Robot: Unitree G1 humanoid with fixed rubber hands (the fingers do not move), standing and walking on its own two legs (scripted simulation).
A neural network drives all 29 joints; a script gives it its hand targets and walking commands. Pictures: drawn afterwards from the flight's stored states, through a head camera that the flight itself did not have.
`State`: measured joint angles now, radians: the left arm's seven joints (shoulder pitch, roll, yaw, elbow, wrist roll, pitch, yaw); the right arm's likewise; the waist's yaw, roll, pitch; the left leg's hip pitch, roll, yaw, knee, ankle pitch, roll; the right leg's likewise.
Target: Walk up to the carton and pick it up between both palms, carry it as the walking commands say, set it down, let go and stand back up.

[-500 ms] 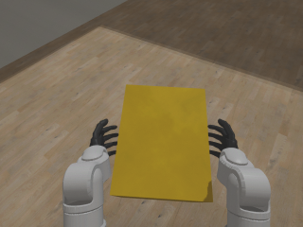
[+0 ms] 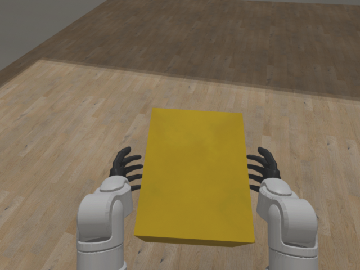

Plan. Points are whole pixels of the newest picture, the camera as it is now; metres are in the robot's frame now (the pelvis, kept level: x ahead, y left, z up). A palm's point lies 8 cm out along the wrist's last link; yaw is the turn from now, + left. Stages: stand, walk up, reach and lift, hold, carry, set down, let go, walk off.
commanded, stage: carry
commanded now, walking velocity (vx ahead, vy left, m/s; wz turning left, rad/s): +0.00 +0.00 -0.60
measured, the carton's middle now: (192, 178) +0.32 +0.01 +0.02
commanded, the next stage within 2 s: none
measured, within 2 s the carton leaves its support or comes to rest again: neither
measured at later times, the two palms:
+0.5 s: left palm (174, 202) +0.23 +0.04 +0.10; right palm (354, 252) +0.16 -0.24 +0.09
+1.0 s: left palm (256, 250) +0.15 -0.09 +0.10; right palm out of the picture +0.00 -0.34 +0.09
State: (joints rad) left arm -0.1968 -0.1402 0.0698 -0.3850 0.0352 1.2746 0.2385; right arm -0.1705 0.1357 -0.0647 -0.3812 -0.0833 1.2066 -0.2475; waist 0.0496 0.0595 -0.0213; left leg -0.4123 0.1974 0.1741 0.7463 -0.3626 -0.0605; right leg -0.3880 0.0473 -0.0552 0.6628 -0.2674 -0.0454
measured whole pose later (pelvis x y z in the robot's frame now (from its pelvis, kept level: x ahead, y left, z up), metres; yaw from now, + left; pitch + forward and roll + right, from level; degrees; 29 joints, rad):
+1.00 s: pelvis -0.16 -0.07 -0.01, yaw -34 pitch +1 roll -1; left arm -0.21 -0.14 0.08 -0.42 0.05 1.24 0.24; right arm -0.19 0.14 -0.06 -0.42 -0.08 1.18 -0.24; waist 0.05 0.07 0.01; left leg -0.42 0.22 0.15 0.81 -0.38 -0.07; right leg -0.44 0.04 -0.06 0.70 -0.25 -0.04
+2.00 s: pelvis -0.31 -0.04 +0.01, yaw -69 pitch +2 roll -1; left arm -0.14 -0.13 0.08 -0.44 0.06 1.25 0.24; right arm -0.19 0.14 -0.04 -0.39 -0.06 1.20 -0.22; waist 0.02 0.02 0.02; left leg -0.38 0.13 0.18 0.67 -0.31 -0.01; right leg -0.50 0.01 -0.05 0.83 -0.43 -0.01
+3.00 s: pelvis -0.35 +0.03 +0.01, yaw -72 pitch +0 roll +0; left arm -0.19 -0.14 0.09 -0.15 0.10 1.16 0.21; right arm -0.22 0.14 -0.11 -0.13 -0.11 1.12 -0.20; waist 0.00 0.00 -0.08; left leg -0.37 0.02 0.13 0.59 -0.21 0.05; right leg -0.42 -0.03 -0.06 0.53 -0.12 -0.01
